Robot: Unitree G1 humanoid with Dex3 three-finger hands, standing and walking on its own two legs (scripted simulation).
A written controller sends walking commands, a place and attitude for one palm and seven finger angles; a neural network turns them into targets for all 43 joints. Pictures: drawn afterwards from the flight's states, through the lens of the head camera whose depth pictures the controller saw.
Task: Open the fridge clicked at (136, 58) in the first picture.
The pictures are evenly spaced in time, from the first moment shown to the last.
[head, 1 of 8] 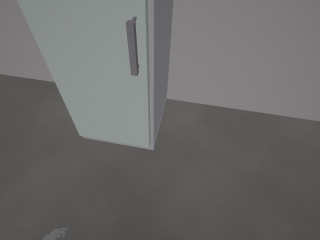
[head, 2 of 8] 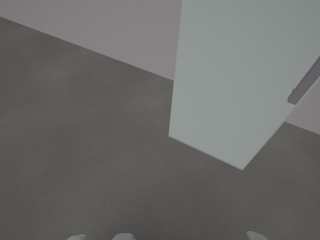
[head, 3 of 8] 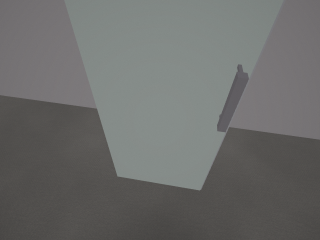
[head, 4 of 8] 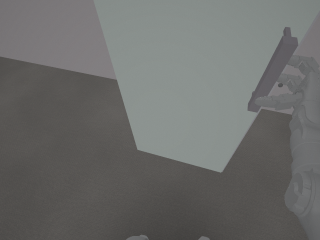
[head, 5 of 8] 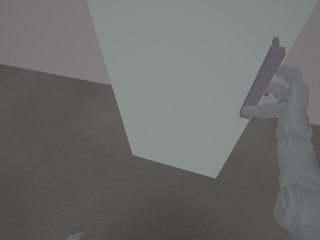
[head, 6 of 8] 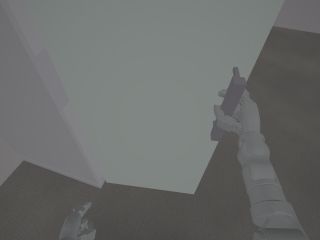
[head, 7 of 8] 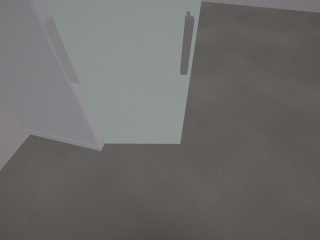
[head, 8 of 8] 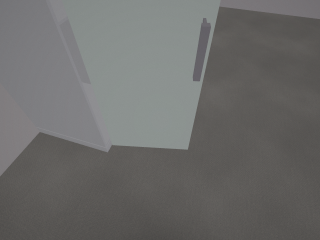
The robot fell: no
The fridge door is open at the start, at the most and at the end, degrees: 0 86 76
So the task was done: yes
